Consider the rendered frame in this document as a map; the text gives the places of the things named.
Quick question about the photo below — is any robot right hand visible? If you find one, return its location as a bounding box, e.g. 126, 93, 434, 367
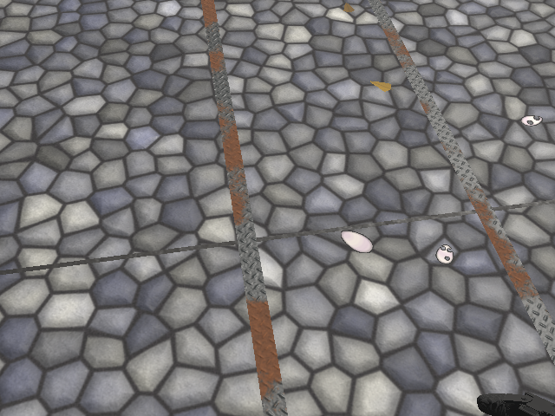
477, 392, 555, 416

